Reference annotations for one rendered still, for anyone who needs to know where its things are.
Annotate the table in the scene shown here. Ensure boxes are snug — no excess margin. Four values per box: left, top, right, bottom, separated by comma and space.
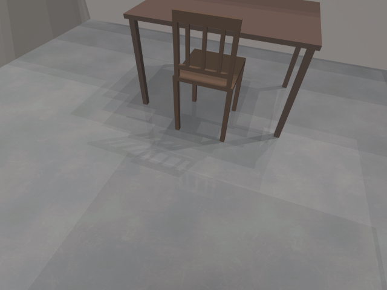
123, 0, 322, 138

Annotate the chair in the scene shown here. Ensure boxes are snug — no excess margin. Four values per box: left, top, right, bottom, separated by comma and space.
172, 8, 246, 142

